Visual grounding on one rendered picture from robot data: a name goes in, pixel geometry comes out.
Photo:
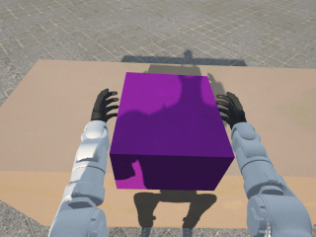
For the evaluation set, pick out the right robot upper arm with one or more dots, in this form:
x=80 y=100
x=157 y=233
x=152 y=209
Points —
x=277 y=216

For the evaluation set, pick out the left robot hand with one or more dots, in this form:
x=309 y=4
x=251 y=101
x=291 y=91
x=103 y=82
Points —
x=100 y=109

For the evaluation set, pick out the robot left forearm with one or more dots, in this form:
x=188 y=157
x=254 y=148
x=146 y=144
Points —
x=86 y=186

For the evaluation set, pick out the carton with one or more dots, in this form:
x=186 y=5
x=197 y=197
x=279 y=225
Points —
x=169 y=134

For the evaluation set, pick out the left robot upper arm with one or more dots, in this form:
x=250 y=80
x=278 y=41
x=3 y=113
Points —
x=80 y=222

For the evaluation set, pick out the robot right forearm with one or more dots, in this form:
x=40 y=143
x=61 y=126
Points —
x=256 y=167

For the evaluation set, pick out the right robot hand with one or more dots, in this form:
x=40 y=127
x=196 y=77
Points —
x=235 y=110

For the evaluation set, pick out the pedestal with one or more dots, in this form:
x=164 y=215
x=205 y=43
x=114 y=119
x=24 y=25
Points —
x=42 y=121

